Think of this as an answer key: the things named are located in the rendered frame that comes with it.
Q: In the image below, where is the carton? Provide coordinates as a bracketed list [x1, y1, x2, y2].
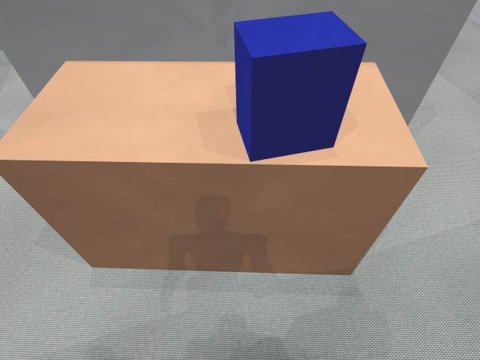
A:
[234, 11, 367, 162]

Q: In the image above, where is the pedestal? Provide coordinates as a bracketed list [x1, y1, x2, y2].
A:
[0, 61, 428, 275]

